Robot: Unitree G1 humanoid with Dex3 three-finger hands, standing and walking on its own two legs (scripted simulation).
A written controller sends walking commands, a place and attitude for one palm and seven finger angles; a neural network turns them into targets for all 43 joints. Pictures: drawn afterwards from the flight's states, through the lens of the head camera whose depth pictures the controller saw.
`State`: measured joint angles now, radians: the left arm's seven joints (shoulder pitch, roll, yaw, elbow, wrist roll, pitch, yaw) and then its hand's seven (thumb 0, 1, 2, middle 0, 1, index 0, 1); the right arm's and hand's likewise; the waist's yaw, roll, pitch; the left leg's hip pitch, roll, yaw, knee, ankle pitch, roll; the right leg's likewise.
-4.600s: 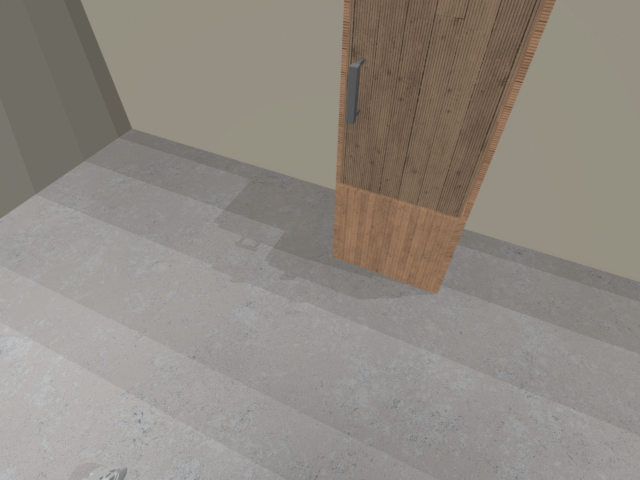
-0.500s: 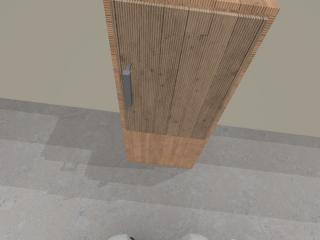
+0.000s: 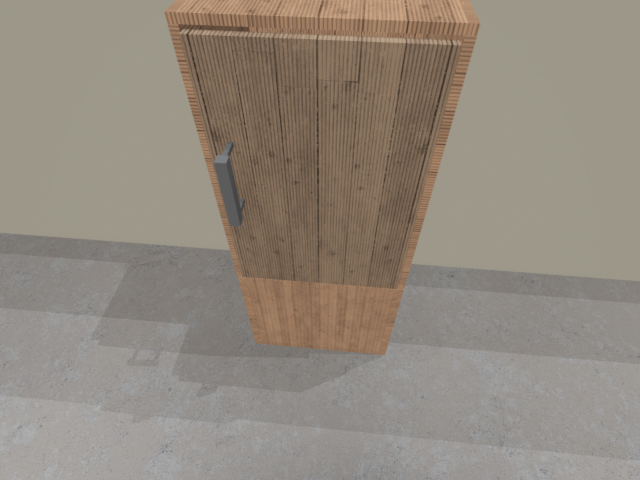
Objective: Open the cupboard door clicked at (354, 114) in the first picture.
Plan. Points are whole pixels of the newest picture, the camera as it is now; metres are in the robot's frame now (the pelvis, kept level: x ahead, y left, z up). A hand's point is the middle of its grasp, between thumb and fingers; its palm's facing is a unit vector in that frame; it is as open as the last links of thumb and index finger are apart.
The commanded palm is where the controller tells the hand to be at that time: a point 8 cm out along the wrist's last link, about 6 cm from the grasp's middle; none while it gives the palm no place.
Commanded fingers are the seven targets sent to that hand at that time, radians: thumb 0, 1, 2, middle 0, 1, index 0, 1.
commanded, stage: come to a stop and stand still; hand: left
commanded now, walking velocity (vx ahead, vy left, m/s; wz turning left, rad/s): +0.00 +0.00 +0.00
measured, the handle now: (232, 185) +0.60 +0.19 +0.00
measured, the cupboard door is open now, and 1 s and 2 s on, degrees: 0 0 0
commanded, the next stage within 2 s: look again from close up in 0.12 s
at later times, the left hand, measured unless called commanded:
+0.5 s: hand out of the picture -0.02 +0.18 -0.16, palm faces +0.03 -0.98 -0.21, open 7.4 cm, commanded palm none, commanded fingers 0.00 0.90 0.90 -0.20 -0.30 -0.20 -0.30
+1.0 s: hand out of the picture +0.00 +0.16 -0.17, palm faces +0.03 -0.98 -0.19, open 7.3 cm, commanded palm none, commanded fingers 0.00 0.90 0.90 -0.20 -0.30 -0.20 -0.30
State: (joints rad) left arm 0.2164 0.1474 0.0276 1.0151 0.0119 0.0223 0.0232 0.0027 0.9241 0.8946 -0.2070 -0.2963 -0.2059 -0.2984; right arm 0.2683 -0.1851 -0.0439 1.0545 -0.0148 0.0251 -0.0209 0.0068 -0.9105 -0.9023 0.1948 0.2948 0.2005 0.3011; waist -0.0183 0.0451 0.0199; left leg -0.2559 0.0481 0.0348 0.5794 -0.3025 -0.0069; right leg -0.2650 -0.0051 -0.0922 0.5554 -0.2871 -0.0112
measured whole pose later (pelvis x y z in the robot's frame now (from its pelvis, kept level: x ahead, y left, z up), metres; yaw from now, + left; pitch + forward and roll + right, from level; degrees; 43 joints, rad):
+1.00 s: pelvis +0.00 +0.00 +0.01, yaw +0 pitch -1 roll +0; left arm 0.30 0.14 0.00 1.10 0.02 -0.01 0.02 0.00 0.91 0.89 -0.20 -0.30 -0.20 -0.30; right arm 0.32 -0.15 0.01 1.11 -0.02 -0.01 -0.01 0.01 -0.91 -0.90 0.20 0.29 0.20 0.30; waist 0.01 0.02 0.02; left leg -0.19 0.02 0.05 0.52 -0.30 0.00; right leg -0.22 -0.03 -0.08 0.53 -0.29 -0.02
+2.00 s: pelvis -0.01 +0.03 +0.00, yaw -1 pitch -4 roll +0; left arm 0.25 0.26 0.01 0.97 0.02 0.02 0.01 0.01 0.91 0.89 -0.21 -0.30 -0.21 -0.30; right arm 0.22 -0.25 -0.02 0.94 -0.03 -0.01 -0.01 0.01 -0.91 -0.90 0.20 0.30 0.20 0.30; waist 0.01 -0.01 -0.01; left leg -0.18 -0.02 0.06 0.53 -0.29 0.05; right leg -0.26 -0.04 -0.08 0.51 -0.19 0.00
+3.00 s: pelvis +0.00 +0.03 +0.01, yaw +0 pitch -3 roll +0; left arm 0.22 0.24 -0.01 1.09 0.01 -0.01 0.02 0.00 0.91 0.89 -0.21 -0.30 -0.20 -0.30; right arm 0.19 -0.23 0.00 1.12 -0.01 -0.02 0.00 0.01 -0.91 -0.90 0.20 0.30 0.21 0.30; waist 0.00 -0.01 0.03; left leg -0.12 -0.03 0.05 0.40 -0.24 0.05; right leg -0.19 -0.04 -0.08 0.39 -0.15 0.00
